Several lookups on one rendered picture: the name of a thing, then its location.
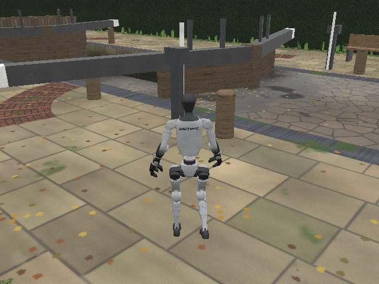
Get robot right forearm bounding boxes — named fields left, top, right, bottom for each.
left=212, top=141, right=221, bottom=160

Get right robot thigh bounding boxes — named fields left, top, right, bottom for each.
left=196, top=164, right=210, bottom=201

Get robot thigh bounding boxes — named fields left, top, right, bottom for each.
left=196, top=164, right=210, bottom=201
left=169, top=164, right=181, bottom=202

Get right robot upper arm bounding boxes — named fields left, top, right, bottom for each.
left=201, top=118, right=218, bottom=150

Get left robot hand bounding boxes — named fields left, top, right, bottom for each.
left=149, top=163, right=163, bottom=177

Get robot left forearm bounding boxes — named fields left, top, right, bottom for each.
left=152, top=143, right=165, bottom=166

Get left robot thigh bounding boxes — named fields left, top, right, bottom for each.
left=169, top=164, right=181, bottom=202

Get left robot upper arm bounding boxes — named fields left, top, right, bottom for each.
left=159, top=119, right=176, bottom=152

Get right robot hand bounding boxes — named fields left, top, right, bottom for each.
left=208, top=157, right=222, bottom=167

